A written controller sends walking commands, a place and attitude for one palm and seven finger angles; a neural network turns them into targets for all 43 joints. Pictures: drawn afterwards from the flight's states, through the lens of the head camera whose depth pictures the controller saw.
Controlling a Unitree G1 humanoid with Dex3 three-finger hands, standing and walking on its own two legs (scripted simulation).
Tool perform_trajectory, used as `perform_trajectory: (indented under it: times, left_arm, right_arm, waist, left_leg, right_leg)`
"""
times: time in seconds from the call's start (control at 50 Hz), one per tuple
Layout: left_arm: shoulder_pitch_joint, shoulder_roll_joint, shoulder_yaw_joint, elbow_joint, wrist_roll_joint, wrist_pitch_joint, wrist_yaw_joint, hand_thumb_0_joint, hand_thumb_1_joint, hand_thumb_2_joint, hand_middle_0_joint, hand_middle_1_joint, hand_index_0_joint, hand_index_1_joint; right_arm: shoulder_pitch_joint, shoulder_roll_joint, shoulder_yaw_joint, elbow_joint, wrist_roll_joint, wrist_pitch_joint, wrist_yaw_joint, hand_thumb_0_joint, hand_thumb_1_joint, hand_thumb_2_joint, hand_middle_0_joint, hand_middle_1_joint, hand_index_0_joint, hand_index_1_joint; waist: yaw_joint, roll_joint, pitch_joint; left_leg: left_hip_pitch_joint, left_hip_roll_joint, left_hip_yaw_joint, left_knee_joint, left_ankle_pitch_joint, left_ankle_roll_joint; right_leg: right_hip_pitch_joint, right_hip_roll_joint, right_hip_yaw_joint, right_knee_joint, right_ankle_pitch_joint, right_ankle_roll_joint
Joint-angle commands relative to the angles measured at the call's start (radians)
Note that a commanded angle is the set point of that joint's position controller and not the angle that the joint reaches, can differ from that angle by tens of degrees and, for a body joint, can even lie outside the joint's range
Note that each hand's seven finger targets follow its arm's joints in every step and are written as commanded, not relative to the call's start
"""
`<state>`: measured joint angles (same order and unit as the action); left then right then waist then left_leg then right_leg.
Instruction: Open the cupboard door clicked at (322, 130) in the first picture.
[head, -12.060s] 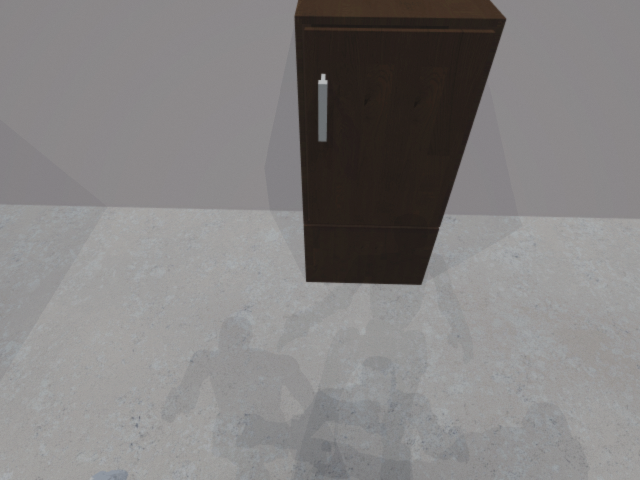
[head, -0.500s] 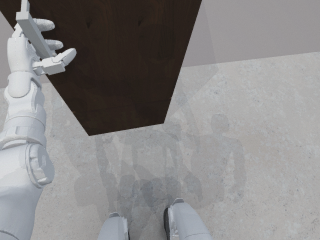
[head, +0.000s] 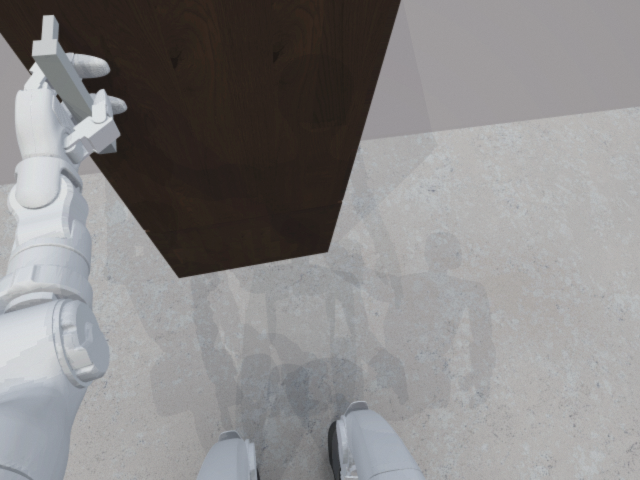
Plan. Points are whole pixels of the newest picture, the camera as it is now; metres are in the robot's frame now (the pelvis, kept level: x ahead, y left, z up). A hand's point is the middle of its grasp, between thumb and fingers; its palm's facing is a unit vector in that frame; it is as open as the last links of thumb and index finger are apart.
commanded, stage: pull the door open along its arc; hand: left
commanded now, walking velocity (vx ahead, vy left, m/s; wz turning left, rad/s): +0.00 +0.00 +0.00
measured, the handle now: (81, 91) +0.57 +0.22 +0.08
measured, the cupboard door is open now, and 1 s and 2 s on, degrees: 1 42 39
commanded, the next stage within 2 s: open thumb and fingers to let go in 0.86 s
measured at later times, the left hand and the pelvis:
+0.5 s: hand (157, 208) +0.41 +0.13 +0.07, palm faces +0.39 -0.92 +0.04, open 5.5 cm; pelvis +0.01 +0.00 +0.02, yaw +1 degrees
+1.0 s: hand (255, 292) +0.31 +0.04 +0.07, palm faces +0.41 -0.91 -0.07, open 5.9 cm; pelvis +0.00 -0.04 +0.02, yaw +4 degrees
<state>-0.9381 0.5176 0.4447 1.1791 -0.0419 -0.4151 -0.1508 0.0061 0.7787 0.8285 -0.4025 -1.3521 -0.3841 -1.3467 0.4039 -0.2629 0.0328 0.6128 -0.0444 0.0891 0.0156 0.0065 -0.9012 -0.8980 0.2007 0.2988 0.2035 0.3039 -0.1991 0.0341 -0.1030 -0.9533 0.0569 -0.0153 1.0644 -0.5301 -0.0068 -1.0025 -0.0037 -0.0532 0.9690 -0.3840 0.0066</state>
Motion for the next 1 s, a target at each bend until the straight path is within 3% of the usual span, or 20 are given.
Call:
perform_trajectory:
  times: [0.0,0.04,0.06,0.14,0.26,0.28,0.3,0.32,0.36,0.42,0.46,0.5,0.52,0.56,0.68,0.76,0.84,0.9,0.94,0.98]
  left_arm:
    - [-0.312,0.232,0.016,-0.284,-0.033,-0.086,-0.022,0.000,0.900,0.900,-0.400,-1.350,-0.400,-1.350]
    - [-0.238,0.206,0.009,-0.326,-0.048,-0.085,-0.027,0.000,0.900,0.900,-0.400,-1.350,-0.400,-1.350]
    - [-0.195,0.176,-0.005,-0.333,-0.057,-0.079,-0.029,0.000,0.900,0.900,-0.400,-1.350,-0.400,-1.350]
    - [0.003,0.110,-0.027,-0.464,-0.085,-0.069,-0.020,0.000,0.900,0.900,-0.400,-1.350,-0.400,-1.350]
    - [0.220,-0.060,-0.127,-0.646,-0.115,-0.055,0.023,0.000,0.900,0.900,-0.400,-1.350,-0.400,-1.350]
    - [0.230,-0.108,-0.015,-0.710,-0.177,-0.051,0.171,0.000,0.900,0.900,-0.400,-1.350,-0.400,-1.350]
    - [0.264,-0.207,-0.105,-0.731,-0.145,-0.046,0.251,0.000,0.900,0.900,-0.400,-1.350,-0.400,-1.350]
    - [0.291,-0.239,-0.122,-0.738,-0.119,-0.046,0.322,0.000,0.900,0.900,-0.400,-1.350,-0.400,-1.350]
    - [0.307,-0.299,-0.180,-0.790,-0.044,-0.049,0.442,0.000,0.900,0.900,-0.400,-1.350,-0.400,-1.350]
    - [0.349,-0.403,-0.284,-0.872,0.054,-0.041,0.582,0.000,0.900,0.900,-0.400,-1.350,-0.400,-1.350]
    - [0.383,-0.501,-0.370,-0.891,0.097,-0.024,0.651,0.000,0.900,0.900,-0.400,-1.350,-0.400,-1.350]
    - [0.367,-0.556,-0.433,-0.925,0.126,-0.014,0.697,0.000,0.900,0.900,-0.400,-1.350,-0.400,-1.350]
    - [0.387,-0.570,-0.437,-0.942,0.134,-0.011,0.727,0.000,0.900,0.900,-0.400,-1.350,-0.400,-1.350]
    - [0.417,-0.649,-0.521,-0.959,0.161,-0.001,0.759,0.000,0.900,0.900,-0.400,-1.350,-0.400,-1.350]
    - [0.520,-0.757,-0.662,-1.046,0.229,0.039,0.805,0.000,0.900,0.900,-0.400,-1.350,-0.400,-1.350]
    - [0.698,-0.815,-0.733,-1.136,0.203,0.078,0.788,0.000,0.900,0.900,-0.400,-1.350,-0.400,-1.350]
    - [0.864,-0.789,-0.717,-1.217,0.181,0.119,0.781,0.000,0.900,0.900,-0.400,-1.350,-0.400,-1.350]
    - [0.772,-0.768,-0.685,-1.206,0.175,0.141,0.804,0.000,0.900,0.900,-0.400,-1.350,-0.400,-1.350]
    - [0.626,-0.711,-0.627,-1.166,0.176,0.143,0.830,0.000,0.900,0.900,-0.400,-1.350,-0.400,-1.350]
    - [0.630,-0.712,-0.604,-1.119,0.175,0.142,0.837,0.000,0.760,0.840,-0.390,-1.335,-0.390,-1.335]
  right_arm:
    - [0.184,-0.173,-0.068,-0.064,0.004,-0.008,-0.005,0.000,-0.900,-0.900,0.200,0.300,0.200,0.300]
    - [0.175,-0.167,-0.071,-0.078,0.010,-0.010,-0.002,0.000,-0.900,-0.900,0.200,0.300,0.200,0.300]
    - [0.169,-0.164,-0.074,-0.082,0.014,-0.009,-0.001,0.000,-0.900,-0.900,0.200,0.300,0.200,0.300]
    - [0.136,-0.153,-0.084,-0.117,0.028,-0.014,0.007,0.000,-0.900,-0.900,0.200,0.300,0.200,0.300]
    - [0.081,-0.131,-0.096,-0.136,0.041,-0.039,0.016,0.000,-0.900,-0.900,0.200,0.300,0.200,0.300]
    - [0.034,-0.106,-0.096,-0.149,0.037,-0.051,0.018,0.000,-0.900,-0.900,0.200,0.300,0.200,0.300]
    - [0.020,-0.101,-0.093,-0.143,0.028,-0.064,0.027,0.000,-0.900,-0.900,0.200,0.300,0.200,0.300]
    - [0.018,-0.099,-0.094,-0.137,0.020,-0.074,0.032,0.000,-0.900,-0.900,0.200,0.300,0.200,0.300]
    - [0.002,-0.094,-0.098,-0.126,0.000,-0.086,0.042,0.000,-0.900,-0.900,0.200,0.300,0.200,0.300]
    - [-0.027,-0.080,-0.103,-0.132,-0.021,-0.096,0.048,0.000,-0.900,-0.900,0.200,0.300,0.200,0.300]
    - [-0.061,-0.067,-0.104,-0.130,-0.025,-0.101,0.046,0.000,-0.900,-0.900,0.200,0.300,0.200,0.300]
    - [-0.090,-0.061,-0.106,-0.126,-0.033,-0.109,0.038,0.000,-0.900,-0.900,0.200,0.300,0.200,0.300]
    - [-0.108,-0.056,-0.105,-0.130,-0.035,-0.110,0.033,0.000,-0.900,-0.900,0.200,0.300,0.200,0.300]
    - [-0.142,-0.043,-0.101,-0.130,-0.041,-0.116,0.030,0.000,-0.900,-0.900,0.200,0.300,0.200,0.300]
    - [-0.219,-0.015,-0.093,-0.140,-0.055,-0.129,0.019,0.000,-0.900,-0.900,0.200,0.300,0.200,0.300]
    - [-0.263,0.001,-0.082,-0.164,-0.042,-0.137,0.023,0.000,-0.900,-0.900,0.200,0.300,0.200,0.300]
    - [-0.300,0.014,-0.068,-0.185,-0.035,-0.137,0.018,0.000,-0.900,-0.900,0.200,0.300,0.200,0.300]
    - [-0.324,0.014,-0.059,-0.172,-0.037,-0.138,0.005,0.000,-0.900,-0.900,0.200,0.300,0.200,0.300]
    - [-0.344,0.011,-0.055,-0.147,-0.041,-0.138,-0.011,0.000,-0.900,-0.900,0.200,0.300,0.200,0.300]
    - [-0.347,0.018,-0.054,-0.136,-0.047,-0.141,-0.020,0.000,-0.900,-0.900,0.200,0.300,0.200,0.300]
  waist:
    - [0.042,0.130,-0.556]
    - [0.059,0.134,-0.576]
    - [0.057,0.087,-0.546]
    - [0.103,0.072,-0.538]
    - [0.122,0.027,-0.457]
    - [0.186,0.041,-0.435]
    - [0.159,0.060,-0.413]
    - [0.156,-0.008,-0.383]
    - [0.152,0.019,-0.401]
    - [0.157,-0.014,-0.428]
    - [0.151,-0.028,-0.401]
    - [0.140,-0.054,-0.381]
    - [0.149,-0.077,-0.380]
    - [0.149,-0.071,-0.359]
    - [0.160,-0.091,-0.340]
    - [0.180,-0.077,-0.344]
    - [0.207,-0.087,-0.321]
    - [0.194,-0.108,-0.260]
    - [0.178,-0.122,-0.225]
    - [0.189,-0.134,-0.239]
  left_leg:
    - [0.306,-0.038,-0.009,-0.122,0.554,0.017]
    - [0.317,-0.039,-0.002,-0.128,0.584,0.017]
    - [0.299,-0.039,0.004,-0.136,0.568,0.021]
    - [0.289,-0.043,0.024,-0.178,0.579,0.024]
    - [0.301,-0.042,0.042,-0.215,0.580,0.021]
    - [0.277,-0.048,0.039,-0.223,0.558,0.003]
    - [0.294,-0.047,0.041,-0.223,0.539,-0.005]
    - [0.279,-0.045,0.033,-0.225,0.524,-0.006]
    - [0.300,-0.046,0.039,-0.218,0.516,-0.009]
    - [0.327,-0.046,0.039,-0.219,0.532,-0.009]
    - [0.333,-0.047,0.039,-0.225,0.500,-0.009]
    - [0.337,-0.049,0.039,-0.228,0.461,-0.005]
    - [0.337,-0.048,0.031,-0.235,0.444,-0.005]
    - [0.344,-0.050,0.031,-0.238,0.425,-0.005]
    - [0.353,-0.053,0.029,-0.235,0.388,-0.001]
    - [0.369,-0.059,0.028,-0.235,0.408,-0.001]
    - [0.361,-0.071,0.029,-0.242,0.376,-0.001]
    - [0.330,-0.078,0.020,-0.231,0.308,-0.003]
    - [0.309,-0.083,0.016,-0.218,0.251,0.001]
    - [0.297,-0.091,0.020,-0.214,0.229,0.002]
  right_leg:
    - [0.404,0.044,0.010,-0.065,0.440,-0.025]
    - [0.433,0.045,0.014,-0.068,0.474,-0.026]
    - [0.449,0.045,0.013,-0.076,0.482,-0.023]
    - [0.534,0.039,0.017,-0.092,0.522,-0.027]
    - [0.556,0.032,0.011,-0.112,0.531,-0.024]
    - [0.546,0.036,-0.009,-0.120,0.488,-0.026]
    - [0.510,0.033,-0.017,-0.115,0.451,-0.025]
    - [0.499,0.033,-0.028,-0.116,0.428,-0.026]
    - [0.485,0.025,-0.022,-0.104,0.415,-0.026]
    - [0.512,0.020,-0.023,-0.105,0.422,-0.034]
    - [0.508,0.015,-0.026,-0.112,0.402,-0.033]
    - [0.506,0.011,-0.025,-0.124,0.381,-0.031]
    - [0.512,0.013,-0.026,-0.127,0.359,-0.033]
    - [0.504,0.007,-0.030,-0.127,0.340,-0.035]
    - [0.512,-0.002,-0.027,-0.135,0.308,-0.044]
    - [0.559,-0.003,-0.031,-0.142,0.342,-0.050]
    - [0.603,-0.010,-0.018,-0.163,0.345,-0.047]
    - [0.560,-0.019,-0.001,-0.185,0.263,-0.039]
    - [0.517,-0.030,0.027,-0.214,0.176,-0.029]
    - [0.526,-0.038,0.050,-0.229,0.139,-0.023]
